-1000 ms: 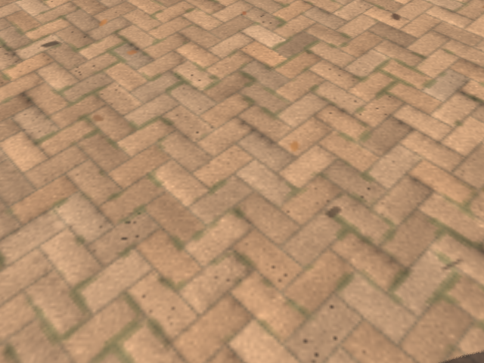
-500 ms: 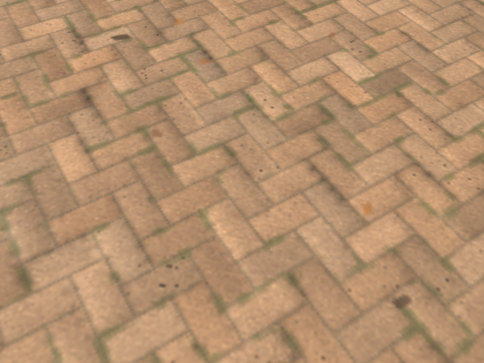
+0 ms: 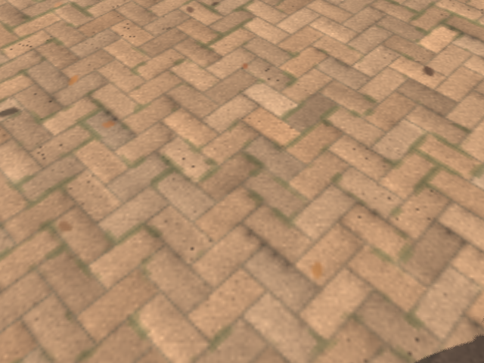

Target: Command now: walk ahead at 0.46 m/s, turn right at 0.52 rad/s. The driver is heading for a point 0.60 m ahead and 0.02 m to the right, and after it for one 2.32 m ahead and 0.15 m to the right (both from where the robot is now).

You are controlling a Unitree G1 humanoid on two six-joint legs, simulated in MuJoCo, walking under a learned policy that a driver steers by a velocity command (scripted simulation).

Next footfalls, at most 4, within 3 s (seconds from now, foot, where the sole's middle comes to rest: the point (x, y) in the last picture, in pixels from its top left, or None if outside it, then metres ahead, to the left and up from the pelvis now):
0.26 left None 0.30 0.11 -0.78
0.66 right None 0.20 -0.10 -0.78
1.56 right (304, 341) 0.51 -0.12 -0.78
1.94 left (214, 316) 0.58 0.13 -0.78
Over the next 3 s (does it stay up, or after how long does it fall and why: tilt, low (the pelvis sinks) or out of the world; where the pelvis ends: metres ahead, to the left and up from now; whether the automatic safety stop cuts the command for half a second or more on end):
stays up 0.57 -0.03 0.00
